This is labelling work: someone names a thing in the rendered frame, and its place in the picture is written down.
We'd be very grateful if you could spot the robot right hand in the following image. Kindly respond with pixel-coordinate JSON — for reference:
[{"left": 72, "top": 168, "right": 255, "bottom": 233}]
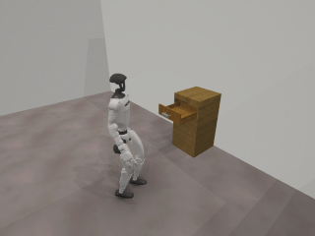
[{"left": 122, "top": 150, "right": 138, "bottom": 168}]

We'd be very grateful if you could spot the right robot forearm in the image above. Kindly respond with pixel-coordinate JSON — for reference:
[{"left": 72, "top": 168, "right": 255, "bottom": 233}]
[{"left": 108, "top": 125, "right": 127, "bottom": 153}]

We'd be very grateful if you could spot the cabinet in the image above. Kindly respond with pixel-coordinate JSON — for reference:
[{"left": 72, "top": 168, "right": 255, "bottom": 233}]
[{"left": 172, "top": 87, "right": 221, "bottom": 158}]

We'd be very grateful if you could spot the robot right thigh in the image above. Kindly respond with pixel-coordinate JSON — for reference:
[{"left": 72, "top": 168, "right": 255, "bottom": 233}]
[{"left": 113, "top": 144, "right": 133, "bottom": 176}]

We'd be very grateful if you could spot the handle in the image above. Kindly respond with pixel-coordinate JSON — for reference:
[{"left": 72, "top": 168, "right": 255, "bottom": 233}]
[{"left": 161, "top": 112, "right": 171, "bottom": 118}]

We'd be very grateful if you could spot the robot right upper arm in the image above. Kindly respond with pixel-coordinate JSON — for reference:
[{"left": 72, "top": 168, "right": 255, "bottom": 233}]
[{"left": 107, "top": 99, "right": 120, "bottom": 131}]

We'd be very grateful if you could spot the drawer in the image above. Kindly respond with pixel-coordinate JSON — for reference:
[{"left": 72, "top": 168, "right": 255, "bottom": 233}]
[{"left": 158, "top": 101, "right": 198, "bottom": 126}]

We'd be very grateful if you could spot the humanoid robot head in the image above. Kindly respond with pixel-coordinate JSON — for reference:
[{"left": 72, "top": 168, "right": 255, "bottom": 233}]
[{"left": 109, "top": 73, "right": 127, "bottom": 99}]

